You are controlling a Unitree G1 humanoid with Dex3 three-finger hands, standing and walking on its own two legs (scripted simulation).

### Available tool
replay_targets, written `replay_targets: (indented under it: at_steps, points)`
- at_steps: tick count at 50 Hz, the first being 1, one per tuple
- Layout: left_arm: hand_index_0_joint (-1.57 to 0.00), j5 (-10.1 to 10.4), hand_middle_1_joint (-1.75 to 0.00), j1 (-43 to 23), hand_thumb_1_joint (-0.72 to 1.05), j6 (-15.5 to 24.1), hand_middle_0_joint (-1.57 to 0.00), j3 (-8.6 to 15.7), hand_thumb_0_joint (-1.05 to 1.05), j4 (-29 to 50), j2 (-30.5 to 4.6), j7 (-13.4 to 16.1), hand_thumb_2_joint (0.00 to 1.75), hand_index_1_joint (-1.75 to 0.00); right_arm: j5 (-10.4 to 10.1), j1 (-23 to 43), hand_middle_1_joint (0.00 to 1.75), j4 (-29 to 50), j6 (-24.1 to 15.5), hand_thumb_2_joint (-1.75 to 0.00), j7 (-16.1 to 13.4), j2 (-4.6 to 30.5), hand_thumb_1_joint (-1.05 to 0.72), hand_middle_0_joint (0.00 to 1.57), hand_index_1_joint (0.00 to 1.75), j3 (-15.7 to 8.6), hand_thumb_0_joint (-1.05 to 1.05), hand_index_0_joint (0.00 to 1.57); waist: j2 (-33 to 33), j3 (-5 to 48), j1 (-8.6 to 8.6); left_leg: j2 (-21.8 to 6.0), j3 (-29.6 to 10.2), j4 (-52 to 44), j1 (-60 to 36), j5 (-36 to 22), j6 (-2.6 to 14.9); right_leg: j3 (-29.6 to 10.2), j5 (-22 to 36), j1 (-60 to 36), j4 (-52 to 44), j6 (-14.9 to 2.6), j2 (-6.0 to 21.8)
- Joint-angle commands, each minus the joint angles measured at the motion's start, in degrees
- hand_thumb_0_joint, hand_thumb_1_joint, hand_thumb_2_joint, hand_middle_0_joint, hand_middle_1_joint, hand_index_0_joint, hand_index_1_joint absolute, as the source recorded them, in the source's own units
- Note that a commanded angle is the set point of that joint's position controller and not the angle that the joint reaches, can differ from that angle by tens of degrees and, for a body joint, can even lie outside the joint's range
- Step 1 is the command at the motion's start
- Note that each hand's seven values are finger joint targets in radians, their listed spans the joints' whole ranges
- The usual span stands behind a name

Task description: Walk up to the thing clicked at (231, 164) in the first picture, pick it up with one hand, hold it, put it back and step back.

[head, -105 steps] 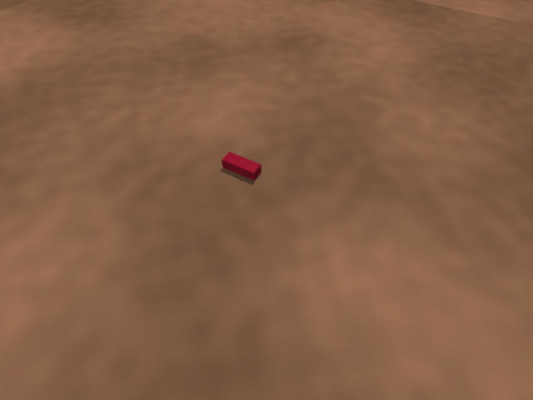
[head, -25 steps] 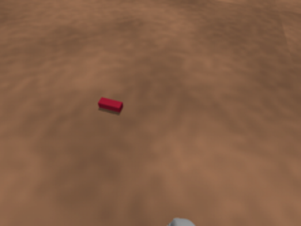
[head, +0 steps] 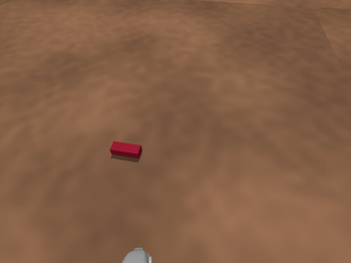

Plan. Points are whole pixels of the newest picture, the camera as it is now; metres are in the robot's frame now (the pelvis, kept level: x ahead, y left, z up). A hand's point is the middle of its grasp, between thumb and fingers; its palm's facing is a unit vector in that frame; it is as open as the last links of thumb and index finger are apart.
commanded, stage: walk up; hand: left
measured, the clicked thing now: (126, 149) +0.94 +0.38 -0.73
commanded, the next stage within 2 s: none
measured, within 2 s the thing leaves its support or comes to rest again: neither
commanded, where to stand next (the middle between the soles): +0.53 +0.21 m, yaw -10 degrees
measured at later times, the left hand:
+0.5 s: hand (59, 198) +0.32 +0.36 -0.12, palm faces -0.12 -0.86 -0.49, open 7.4 cm
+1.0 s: hand (30, 169) +0.43 +0.51 -0.15, palm faces -0.18 -0.86 -0.48, open 7.4 cm
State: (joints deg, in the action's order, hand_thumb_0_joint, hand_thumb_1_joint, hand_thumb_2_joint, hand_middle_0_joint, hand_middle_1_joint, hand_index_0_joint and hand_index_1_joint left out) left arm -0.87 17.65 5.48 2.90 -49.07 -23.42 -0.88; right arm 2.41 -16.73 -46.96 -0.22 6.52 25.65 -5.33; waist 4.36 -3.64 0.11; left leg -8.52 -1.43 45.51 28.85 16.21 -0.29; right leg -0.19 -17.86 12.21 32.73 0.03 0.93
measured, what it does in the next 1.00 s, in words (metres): walks ahead: left foot, then right foot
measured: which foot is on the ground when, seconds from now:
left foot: up 0.00-0.06, down 0.08-0.44, up 0.46-0.80, down 0.82-1.00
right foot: down 0.00-0.08, up 0.10-0.42, down 0.44-0.84, up 0.86-1.00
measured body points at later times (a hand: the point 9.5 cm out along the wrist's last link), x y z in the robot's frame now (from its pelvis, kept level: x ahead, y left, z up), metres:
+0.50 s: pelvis +0.19 +0.08 -0.01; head +0.21 +0.05 +0.43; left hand +0.32 +0.40 -0.09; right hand +0.18 -0.24 -0.15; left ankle +0.14 +0.19 -0.69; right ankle +0.25 -0.03 -0.73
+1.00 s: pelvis +0.35 +0.21 -0.01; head +0.38 +0.21 +0.44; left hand +0.44 +0.55 -0.12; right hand +0.38 -0.13 -0.11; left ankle +0.41 +0.32 -0.73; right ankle +0.35 +0.07 -0.67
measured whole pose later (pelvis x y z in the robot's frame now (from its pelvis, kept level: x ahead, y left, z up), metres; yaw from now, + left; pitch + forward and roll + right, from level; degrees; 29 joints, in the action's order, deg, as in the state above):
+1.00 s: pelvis +0.35 +0.21 -0.01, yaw -9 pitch -2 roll +0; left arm 0.2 19.1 4.4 2.8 -53.1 -27.4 1.8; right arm 1.0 -16.6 -44.1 -1.1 4.3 24.4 -4.5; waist -0.9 -5.4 0.8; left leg -3.0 5.9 41.3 20.2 18.9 1.4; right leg 0.3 -23.6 29.7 65.1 -2.2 3.6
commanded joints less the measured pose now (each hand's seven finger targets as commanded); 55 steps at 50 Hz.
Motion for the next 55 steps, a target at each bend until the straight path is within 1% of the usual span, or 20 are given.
replay_targets:
  at_steps: [1, 3, 4, 5, 6, 10, 15, 20, 21, 22, 23, 29, 37, 40, 41, 42, 43, 45, 48, 55]
  points:
    - [-0.2, -0.3, -0.3, -7.4, 0.9, 1.4, -0.2, 5.8, 0.0, 5.2, -19.5, 1.4, 0.9, -0.3, 0.2, -5.1, 0.3, 3.5, -1.6, -0.9, -0.1, 10.1, -0.9, 0.2, 0.3, -4.6, 0.0, 0.2, -11.0, 1.0, 5.51, 2.3, 5.0, -5.3, -18.0, -2.3, 0.9, -9.6, -13.5, 18.4, -10.7, -9.36, 11.0]
    - [-0.2, -1.1, -0.3, -5.3, 0.9, 0.6, -0.2, 4.0, 0.0, 4.5, -14.3, 1.8, 0.9, -0.3, 0.6, -14.3, 0.3, 0.5, -2.2, -0.9, -1.2, 12.6, -0.9, 0.2, 0.3, -6.1, 0.0, 0.2, 1.5, 3.8, 10.21, 5.1, 4.2, -10.8, -31.2, 5.0, 1.58, -4.3, -11.2, 25.6, 10.2, -6.22, 5.8]
    - [-0.2, -0.3, -0.3, -2.0, 0.9, 0.5, -0.2, 2.2, 0.0, 4.4, -8.4, 1.8, 0.9, -0.3, 1.6, -16.9, 0.3, 0.7, -2.8, -0.9, -2.0, 16.5, -0.9, 0.2, 0.3, -6.8, 0.0, 0.2, 17.0, 2.9, 10.7, -5.0, -14.1, -24.1, -31.1, 20.1, 4.18, 0.0, -12.6, 31.3, 31.1, -3.39, -3.2]
    - [-0.2, 1.1, -0.3, -0.5, 0.9, 0.3, -0.2, 2.0, 0.0, 4.4, -10.3, 2.7, 0.9, -0.3, 0.4, -10.7, 0.3, 3.8, -3.2, -0.9, -2.3, 20.5, -0.9, 0.2, 0.3, -6.9, 0.0, 0.2, 17.0, 2.0, 7.58, -16.3, -36.8, -35.2, -26.1, 30.0, 10.4, -1.7, -14.9, 36.6, 38.4, -3.37, -4.9]
    - [-0.2, 0.7, -0.3, -1.9, 0.9, 0.4, -0.2, 2.2, 0.0, 3.3, -14.7, 3.1, 0.9, -0.3, -1.1, -5.8, 0.3, 4.5, -2.9, -0.9, -2.4, 20.4, -0.9, 0.2, 0.3, -6.9, 0.0, 0.2, 9.5, -1.5, 5.44, -17.4, -38.5, -37.2, -18.6, 35.2, 13.97, -4.9, -12.1, 33.9, 41.7, -3.93, -0.6]
    - [-0.2, 1.9, -0.3, 2.9, 0.9, 0.7, -0.2, 3.1, 0.0, -1.7, -15.3, 1.4, 0.9, -0.3, -1.0, -1.8, 0.3, 4.9, -3.5, -0.9, -3.2, 13.7, -0.9, 0.2, 0.3, -3.9, 0.0, 0.2, 7.5, -0.7, 1.9, -7.2, -11.4, -28.9, -16.8, 10.5, 11.62, -2.5, -2.8, 24.3, 28.6, -2.5, 3.5]
    - [-0.2, 1.1, -0.3, -1.8, 0.9, 0.2, -0.2, 2.8, 0.0, 1.5, -12.5, 0.8, 0.9, -0.3, -0.3, -4.9, 0.3, 5.4, -3.0, -0.9, -3.1, 13.5, -0.9, 0.2, 0.3, -3.5, 0.0, 0.2, 6.2, 1.3, 3.47, -8.5, -5.7, -26.5, -21.2, -8.4, 15.35, 3.0, -3.6, 19.2, 14.6, -1.29, 2.6]
    - [-0.2, 1.1, -0.3, 7.5, 0.9, 1.1, -0.2, 4.1, 0.0, -0.6, -12.5, 1.9, 0.9, -0.3, -1.2, -0.5, 0.3, 8.5, -1.8, -0.9, -2.9, 10.4, -0.9, 0.2, 0.3, -2.0, 0.0, 0.2, -2.5, 7.1, -3.24, -1.7, 4.8, -7.9, -10.6, -15.8, 8.46, 6.2, 11.4, -8.3, -2.7, -3.22, -2.1]
    - [-0.2, 0.6, -0.3, 13.0, 0.9, 1.3, -0.2, 5.7, 0.0, -1.2, -16.1, 2.6, 0.9, -0.3, -1.4, -1.1, 0.3, 9.3, -1.9, -0.9, -2.9, 7.8, -0.9, 0.2, 0.3, -1.1, 0.0, 0.2, -10.9, 9.2, -6.56, 2.3, 7.4, 5.0, -3.0, -8.4, 5.51, -4.0, 4.3, -16.1, -7.6, -4.7, 3.8]
    - [-0.2, 0.2, -0.3, 13.3, 0.9, 1.6, -0.2, 6.7, 0.0, 0.7, -21.1, 3.3, 0.9, -0.3, -1.2, -4.1, 0.3, 10.1, -1.5, -0.9, -2.8, 5.2, -0.9, 0.2, 0.3, -0.1, 0.0, 0.2, -19.6, 9.5, -4.91, 8.0, 5.4, 16.2, 10.0, 15.4, 2.83, -30.3, -3.0, -21.9, -13.6, -9.61, 19.7]
    - [-0.2, 0.8, -0.3, 9.1, 0.9, 1.2, -0.2, 6.3, 0.0, 2.5, -22.2, 3.5, 0.9, -0.3, -0.5, -3.8, 0.3, 9.1, -0.2, -0.9, -3.2, 11.0, -0.9, 0.2, 0.3, -1.7, 0.0, 0.2, -9.6, 7.5, -3.9, 5.9, -1.8, 22.2, 11.7, 16.9, 1.89, -40.3, -16.5, -15.0, -17.1, -16.32, 25.4]
    - [-0.2, 1.0, -0.3, 4.2, 0.9, 1.8, -0.2, 5.1, 0.0, 3.8, -17.8, 3.2, 0.9, -0.3, -0.1, -4.5, 0.3, 4.8, 0.2, -0.9, -2.6, 11.2, -0.9, 0.2, 0.3, -2.6, 0.0, 0.2, -10.5, 0.5, -0.46, 0.9, -2.6, 17.2, 7.0, 5.8, 0.37, -16.1, 5.3, -0.1, -11.8, -13.74, 15.4]
    - [-0.2, -0.3, -0.3, 3.0, 0.9, 2.1, -0.2, 5.9, 0.0, 4.8, -21.7, 3.4, 0.9, -0.3, 0.0, 3.4, 0.3, 7.7, 0.2, -0.9, -0.4, 10.1, -0.9, 0.2, 0.3, -3.7, 0.0, 0.2, -14.2, 0.6, -0.59, 1.1, 3.0, 1.7, -2.1, 2.6, 0.71, -9.8, -2.4, 9.0, -8.6, -12.37, 13.0]
    - [-0.2, -0.6, -0.3, -1.4, 0.9, 1.0, -0.2, 4.9, 0.0, 5.0, -19.5, 3.7, 0.9, -0.3, 0.1, -6.9, 0.3, 3.9, -0.3, -0.9, -0.9, 11.7, -0.9, 0.2, 0.3, -5.4, 0.0, 0.2, -7.1, 4.2, 6.9, 5.2, 6.6, -6.4, -22.3, 3.3, 1.73, -4.7, -2.9, 20.2, 4.9, -8.69, 10.6]
    - [-0.2, -0.6, -0.3, 2.3, 0.9, 0.6, -0.2, 3.1, 0.0, 4.4, -14.7, 3.7, 0.9, -0.3, 0.6, -11.9, 0.3, 2.1, -0.7, -0.9, -1.4, 14.3, -0.9, 0.2, 0.3, -6.5, 0.0, 0.2, 5.0, 6.4, 8.93, 5.1, 2.1, -13.0, -29.3, 10.6, 2.93, -0.1, -2.1, 24.4, 21.2, -6.4, 5.6]
    - [-0.2, 0.5, -0.3, 3.7, 0.9, 0.7, -0.2, 1.4, 0.0, 5.4, -9.1, 3.8, 0.9, -0.3, 1.1, -12.3, 0.3, 3.9, -1.2, -0.9, -2.1, 19.3, -0.9, 0.2, 0.3, -7.1, 0.0, 0.2, 20.3, 3.8, 8.38, -9.6, -25.3, -27.1, -28.5, 20.5, 6.18, 1.3, -14.3, 35.4, 36.4, -2.5, -3.7]
    - [-0.2, 0.8, -0.3, 2.8, 0.9, 0.3, -0.2, 2.3, 0.0, 4.3, -14.4, 4.8, 0.9, -0.3, -0.9, -7.6, 0.3, 5.3, -1.3, -0.9, -2.3, 22.1, -0.9, 0.2, 0.3, -7.3, 0.0, 0.2, 15.5, 3.2, 6.66, -15.7, -36.5, -32.8, -22.8, 26.4, 12.86, -1.9, -15.8, 35.4, 41.2, -3.56, -0.4]
    - [-0.2, 1.6, -0.3, 3.3, 0.9, 0.5, -0.2, 2.8, 0.0, 1.6, -16.6, 4.3, 0.9, -0.3, -1.3, -1.9, 0.3, 6.8, -1.3, -0.9, -3.0, 16.7, -0.9, 0.2, 0.3, -5.7, 0.0, 0.2, 4.1, -1.3, 3.07, -10.8, -23.6, -28.7, -17.1, 21.0, 12.81, -4.0, -7.7, 32.9, 41.5, -3.37, 2.4]
    - [-0.2, 1.4, -0.3, 7.5, 0.9, 0.7, -0.2, 3.2, 0.0, -1.9, -15.7, 2.8, 0.9, -0.3, -1.7, -0.7, 0.3, 6.5, -2.2, -0.9, -3.4, 14.2, -0.9, 0.2, 0.3, -4.0, 0.0, 0.2, 7.2, -0.1, 0.78, -6.6, -12.8, -25.3, -15.6, 7.2, 12.36, -0.6, -4.3, 25.0, 30.8, -2.23, 5.2]
    - [-0.2, 0.3, -0.3, 3.4, 0.9, 0.5, -0.2, 3.1, 0.0, 1.1, -12.2, 2.1, 0.9, -0.3, -1.1, -2.1, 0.3, 7.2, -2.0, -0.9, -3.7, 13.3, -0.9, 0.2, 0.3, -2.5, 0.0, 0.2, 3.3, 0.6, 0.62, -8.2, -7.9, -22.6, -13.6, -9.5, 14.91, 3.7, -1.7, 14.0, 13.1, -2.12, 2.4]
